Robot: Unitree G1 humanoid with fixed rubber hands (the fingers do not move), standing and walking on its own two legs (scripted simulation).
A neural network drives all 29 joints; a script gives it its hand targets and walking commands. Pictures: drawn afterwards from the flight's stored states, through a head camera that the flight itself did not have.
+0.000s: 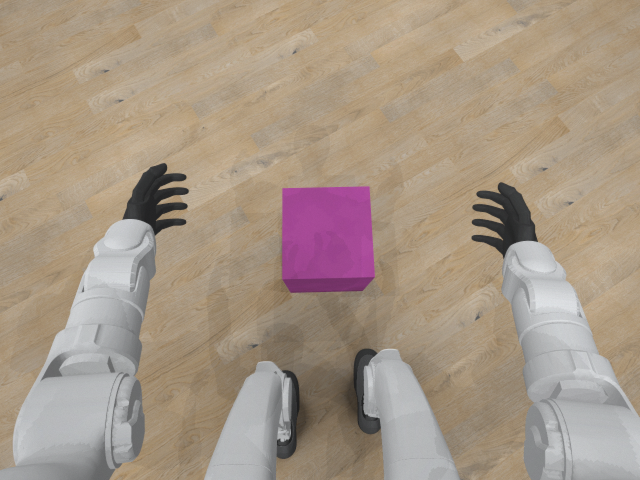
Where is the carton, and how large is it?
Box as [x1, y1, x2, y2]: [282, 186, 374, 292]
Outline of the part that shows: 369,186 282,188 282,279 290,292 362,290 374,277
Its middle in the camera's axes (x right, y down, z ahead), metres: +0.01 +0.02 +0.98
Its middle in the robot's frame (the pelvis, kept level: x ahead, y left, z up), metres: +0.50 -0.02 -0.56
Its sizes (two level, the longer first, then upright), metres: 0.210 0.200 0.250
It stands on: the floor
